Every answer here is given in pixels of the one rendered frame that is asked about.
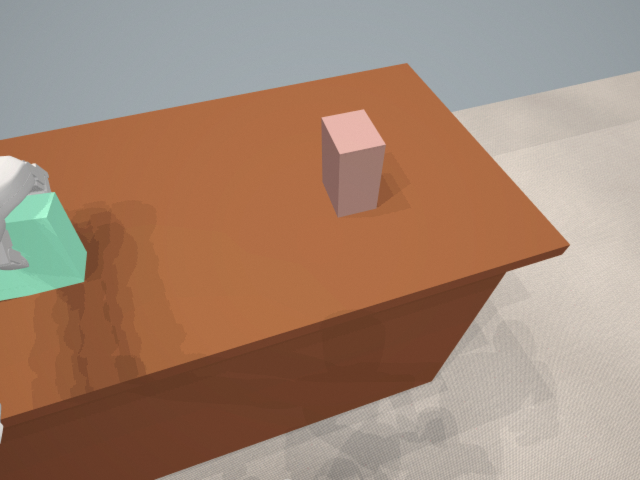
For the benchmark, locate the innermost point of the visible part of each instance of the robot left hand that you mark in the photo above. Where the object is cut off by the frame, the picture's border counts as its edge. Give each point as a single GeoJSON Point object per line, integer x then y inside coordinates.
{"type": "Point", "coordinates": [17, 180]}

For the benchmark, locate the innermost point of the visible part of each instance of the table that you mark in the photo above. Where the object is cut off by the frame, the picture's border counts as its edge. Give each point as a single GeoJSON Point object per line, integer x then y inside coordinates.
{"type": "Point", "coordinates": [224, 302]}

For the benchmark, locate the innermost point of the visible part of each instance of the sponge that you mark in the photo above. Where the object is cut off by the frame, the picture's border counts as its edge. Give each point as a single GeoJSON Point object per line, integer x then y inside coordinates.
{"type": "Point", "coordinates": [41, 231]}

